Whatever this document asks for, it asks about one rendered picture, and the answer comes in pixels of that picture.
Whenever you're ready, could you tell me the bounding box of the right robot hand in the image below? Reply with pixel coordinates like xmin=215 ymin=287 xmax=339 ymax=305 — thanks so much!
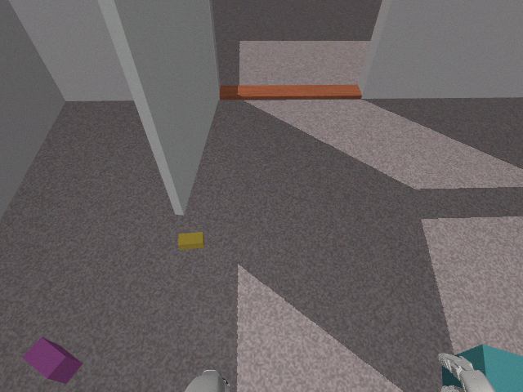
xmin=437 ymin=353 xmax=496 ymax=392

